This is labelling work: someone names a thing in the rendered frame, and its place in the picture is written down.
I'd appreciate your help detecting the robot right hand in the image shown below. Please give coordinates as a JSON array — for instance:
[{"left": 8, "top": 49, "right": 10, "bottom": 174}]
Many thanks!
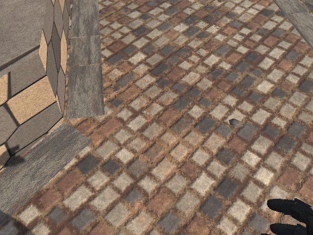
[{"left": 261, "top": 198, "right": 313, "bottom": 235}]

